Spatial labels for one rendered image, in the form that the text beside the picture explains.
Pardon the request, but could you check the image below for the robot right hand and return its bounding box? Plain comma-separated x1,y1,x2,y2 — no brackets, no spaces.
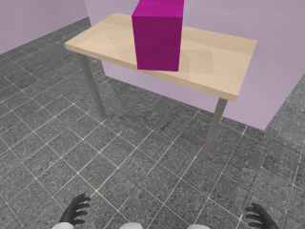
245,203,279,229

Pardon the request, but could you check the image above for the table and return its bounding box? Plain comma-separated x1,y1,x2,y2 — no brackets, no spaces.
64,12,257,162

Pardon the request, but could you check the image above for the robot left hand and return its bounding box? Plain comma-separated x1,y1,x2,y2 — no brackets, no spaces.
58,193,91,226

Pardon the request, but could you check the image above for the carton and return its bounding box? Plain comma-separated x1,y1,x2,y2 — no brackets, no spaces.
132,0,184,72

